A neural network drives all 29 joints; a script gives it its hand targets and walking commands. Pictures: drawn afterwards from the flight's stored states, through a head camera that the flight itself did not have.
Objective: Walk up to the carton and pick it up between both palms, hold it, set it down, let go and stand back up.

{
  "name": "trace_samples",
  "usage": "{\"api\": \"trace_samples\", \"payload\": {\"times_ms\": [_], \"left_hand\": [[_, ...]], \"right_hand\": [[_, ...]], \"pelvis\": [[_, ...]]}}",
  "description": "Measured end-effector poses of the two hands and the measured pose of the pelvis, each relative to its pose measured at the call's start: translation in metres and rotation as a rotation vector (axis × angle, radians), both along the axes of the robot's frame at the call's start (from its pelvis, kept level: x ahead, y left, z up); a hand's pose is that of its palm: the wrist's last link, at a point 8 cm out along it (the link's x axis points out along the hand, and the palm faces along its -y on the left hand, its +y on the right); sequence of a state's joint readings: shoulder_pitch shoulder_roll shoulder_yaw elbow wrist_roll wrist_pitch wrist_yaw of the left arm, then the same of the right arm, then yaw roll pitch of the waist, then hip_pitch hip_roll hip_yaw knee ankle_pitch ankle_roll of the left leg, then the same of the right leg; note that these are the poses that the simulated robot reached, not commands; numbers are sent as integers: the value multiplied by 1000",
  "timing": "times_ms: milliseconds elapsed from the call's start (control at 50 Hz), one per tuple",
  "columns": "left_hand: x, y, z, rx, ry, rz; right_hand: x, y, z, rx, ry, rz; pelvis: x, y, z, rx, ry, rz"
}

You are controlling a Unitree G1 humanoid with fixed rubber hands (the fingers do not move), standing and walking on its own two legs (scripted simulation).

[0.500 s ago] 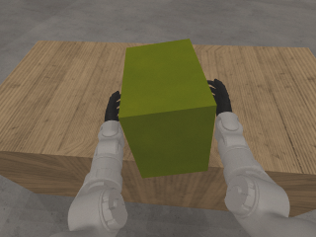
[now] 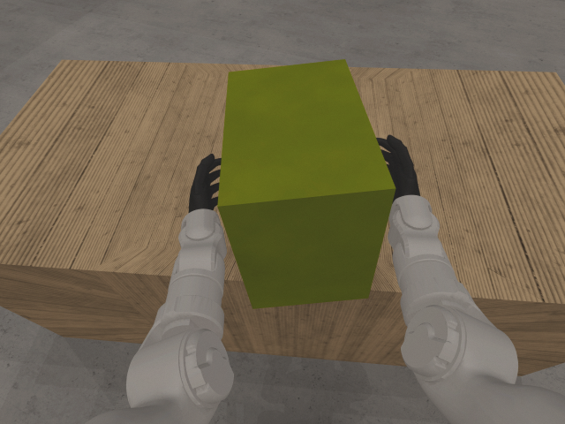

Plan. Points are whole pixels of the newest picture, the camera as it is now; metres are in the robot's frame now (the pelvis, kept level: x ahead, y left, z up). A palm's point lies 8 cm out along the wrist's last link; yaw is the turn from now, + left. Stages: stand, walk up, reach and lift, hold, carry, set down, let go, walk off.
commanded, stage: set down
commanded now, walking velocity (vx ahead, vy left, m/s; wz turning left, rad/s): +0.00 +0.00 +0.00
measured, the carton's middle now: (298, 185) +0.49 +0.00 +0.00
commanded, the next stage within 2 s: none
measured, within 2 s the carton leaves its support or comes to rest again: rests again in 0.76 s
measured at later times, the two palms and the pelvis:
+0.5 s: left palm (208, 209) +0.41 +0.14 +0.05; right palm (405, 197) +0.42 -0.16 +0.06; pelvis -0.01 +0.00 +0.00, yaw +0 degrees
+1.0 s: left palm (209, 214) +0.41 +0.14 +0.04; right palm (405, 201) +0.41 -0.16 +0.05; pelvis -0.01 -0.01 +0.00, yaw +0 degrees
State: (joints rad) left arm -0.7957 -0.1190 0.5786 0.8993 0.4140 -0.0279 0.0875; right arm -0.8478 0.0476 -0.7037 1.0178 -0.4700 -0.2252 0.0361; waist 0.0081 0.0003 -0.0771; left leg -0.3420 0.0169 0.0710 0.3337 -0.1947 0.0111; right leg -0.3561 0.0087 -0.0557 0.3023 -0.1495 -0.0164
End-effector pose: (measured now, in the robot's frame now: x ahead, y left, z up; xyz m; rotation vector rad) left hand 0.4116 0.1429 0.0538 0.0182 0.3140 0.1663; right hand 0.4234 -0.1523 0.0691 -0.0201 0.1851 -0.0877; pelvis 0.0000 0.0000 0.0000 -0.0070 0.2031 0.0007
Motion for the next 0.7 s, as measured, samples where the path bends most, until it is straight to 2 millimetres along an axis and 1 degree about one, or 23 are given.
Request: {"api": "trace_samples", "payload": {"times_ms": [300, 700], "left_hand": [[0, -6, -1, 2, -5, -6], [-2, -6, -5, -2, -22, -6]], "right_hand": [[-5, -6, -9, -12, 16, 0], [-8, -6, -11, -33, 21, 1]], "pelvis": [[-5, -1, 0, 5, 15, -4], [-6, -4, 0, 8, 17, 3]]}}
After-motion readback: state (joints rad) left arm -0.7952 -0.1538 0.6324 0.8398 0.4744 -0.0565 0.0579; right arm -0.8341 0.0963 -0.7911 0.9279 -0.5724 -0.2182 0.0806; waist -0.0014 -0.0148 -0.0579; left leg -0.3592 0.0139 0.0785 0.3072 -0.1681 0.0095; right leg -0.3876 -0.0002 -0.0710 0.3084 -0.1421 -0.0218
